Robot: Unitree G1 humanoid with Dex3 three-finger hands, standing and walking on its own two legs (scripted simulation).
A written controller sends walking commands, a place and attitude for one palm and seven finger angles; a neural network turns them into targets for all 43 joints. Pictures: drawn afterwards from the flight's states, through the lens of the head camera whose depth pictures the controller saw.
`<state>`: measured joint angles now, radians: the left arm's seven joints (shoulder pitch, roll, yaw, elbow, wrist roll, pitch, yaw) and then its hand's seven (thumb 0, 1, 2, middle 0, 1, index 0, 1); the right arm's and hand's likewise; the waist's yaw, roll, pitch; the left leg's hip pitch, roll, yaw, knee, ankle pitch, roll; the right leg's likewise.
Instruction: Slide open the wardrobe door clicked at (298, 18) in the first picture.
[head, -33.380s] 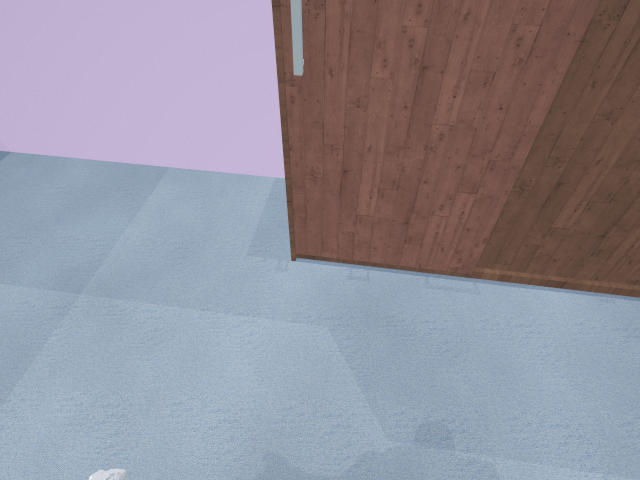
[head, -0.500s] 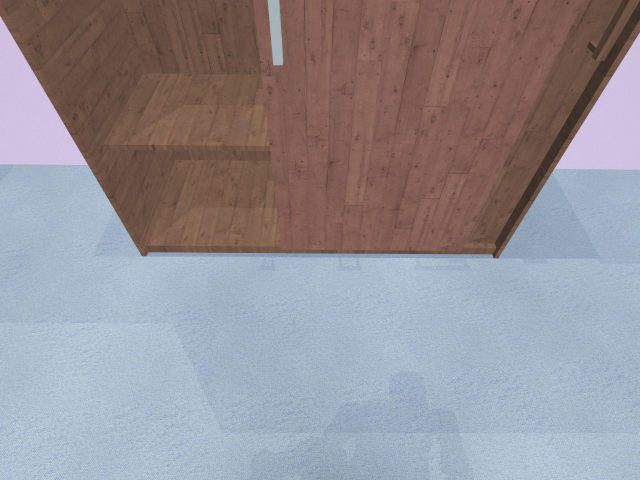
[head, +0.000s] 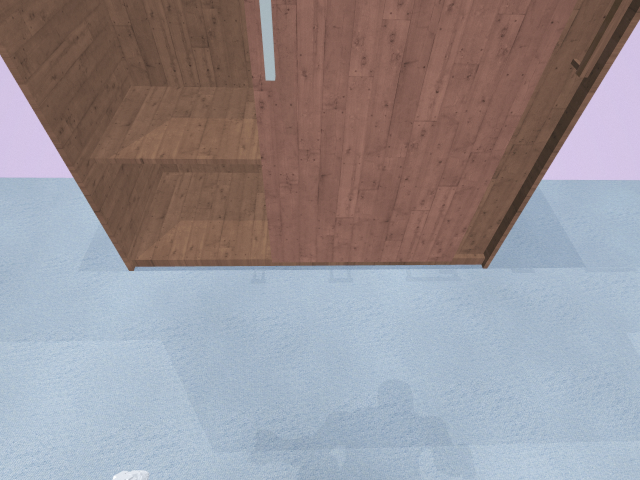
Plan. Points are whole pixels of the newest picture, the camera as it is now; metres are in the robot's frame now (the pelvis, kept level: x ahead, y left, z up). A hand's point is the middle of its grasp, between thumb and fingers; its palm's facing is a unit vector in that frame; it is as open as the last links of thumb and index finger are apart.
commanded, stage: look to check the result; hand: left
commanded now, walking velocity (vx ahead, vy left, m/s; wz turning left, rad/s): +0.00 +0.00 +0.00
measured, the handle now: out of the picture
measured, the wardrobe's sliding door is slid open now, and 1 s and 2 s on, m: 0.54 0.54 0.54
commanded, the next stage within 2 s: stand and wait in 0.54 s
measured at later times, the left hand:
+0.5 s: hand out of the picture +0.09 +0.24 -0.16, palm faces -0.05 -0.94 -0.34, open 7.3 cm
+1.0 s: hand out of the picture +0.10 +0.23 -0.16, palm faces -0.05 -0.94 -0.33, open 7.3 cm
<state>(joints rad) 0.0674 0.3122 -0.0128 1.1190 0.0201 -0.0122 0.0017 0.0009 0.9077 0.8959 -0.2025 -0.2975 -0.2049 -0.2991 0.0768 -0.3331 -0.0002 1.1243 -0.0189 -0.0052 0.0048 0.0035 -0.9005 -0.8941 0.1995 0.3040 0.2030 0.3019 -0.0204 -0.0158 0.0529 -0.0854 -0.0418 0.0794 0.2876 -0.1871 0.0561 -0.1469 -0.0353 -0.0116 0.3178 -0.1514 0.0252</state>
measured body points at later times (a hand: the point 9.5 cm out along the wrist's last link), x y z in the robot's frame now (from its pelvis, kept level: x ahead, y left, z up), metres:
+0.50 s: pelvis +0.01 -0.01 +0.00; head +0.03 -0.01 +0.45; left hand +0.10 +0.29 -0.13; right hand +0.10 -0.30 -0.13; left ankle -0.02 +0.08 -0.75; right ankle +0.01 -0.14 -0.75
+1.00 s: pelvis +0.01 -0.02 +0.00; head +0.03 -0.01 +0.45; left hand +0.10 +0.28 -0.13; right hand +0.08 -0.32 -0.13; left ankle -0.02 +0.08 -0.75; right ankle +0.01 -0.14 -0.75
